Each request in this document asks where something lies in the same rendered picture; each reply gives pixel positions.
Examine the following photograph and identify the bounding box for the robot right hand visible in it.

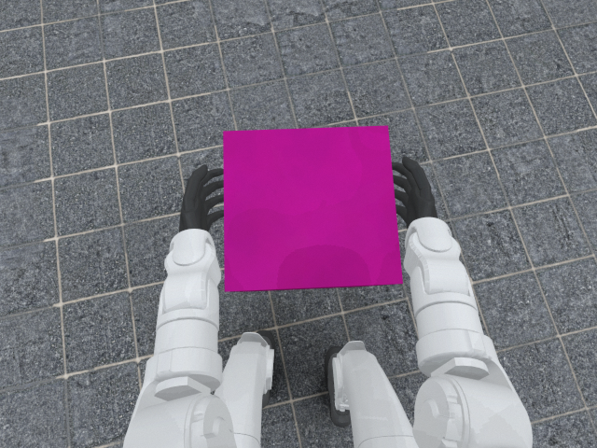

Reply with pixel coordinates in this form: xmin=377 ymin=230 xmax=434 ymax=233
xmin=392 ymin=156 xmax=438 ymax=229

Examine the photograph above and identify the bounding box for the right robot forearm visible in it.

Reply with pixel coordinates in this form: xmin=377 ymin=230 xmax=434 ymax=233
xmin=403 ymin=217 xmax=533 ymax=447

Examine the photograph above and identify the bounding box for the right robot upper arm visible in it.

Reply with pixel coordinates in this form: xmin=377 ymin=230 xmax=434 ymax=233
xmin=412 ymin=373 xmax=532 ymax=448

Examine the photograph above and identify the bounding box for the left robot upper arm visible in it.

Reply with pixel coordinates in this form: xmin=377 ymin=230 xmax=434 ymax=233
xmin=124 ymin=393 xmax=237 ymax=448

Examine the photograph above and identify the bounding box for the right robot thigh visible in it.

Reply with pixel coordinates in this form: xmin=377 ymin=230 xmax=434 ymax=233
xmin=332 ymin=350 xmax=419 ymax=448

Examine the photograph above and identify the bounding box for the left robot shin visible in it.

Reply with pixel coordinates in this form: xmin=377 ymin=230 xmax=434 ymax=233
xmin=229 ymin=332 xmax=268 ymax=393

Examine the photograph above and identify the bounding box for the carton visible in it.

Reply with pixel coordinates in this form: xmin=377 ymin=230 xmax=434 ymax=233
xmin=223 ymin=126 xmax=403 ymax=292

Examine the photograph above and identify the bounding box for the left robot forearm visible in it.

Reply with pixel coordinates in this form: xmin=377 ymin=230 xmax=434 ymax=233
xmin=123 ymin=229 xmax=222 ymax=448

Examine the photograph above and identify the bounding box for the robot left hand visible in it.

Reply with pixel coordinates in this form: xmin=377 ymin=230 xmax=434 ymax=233
xmin=179 ymin=164 xmax=224 ymax=232

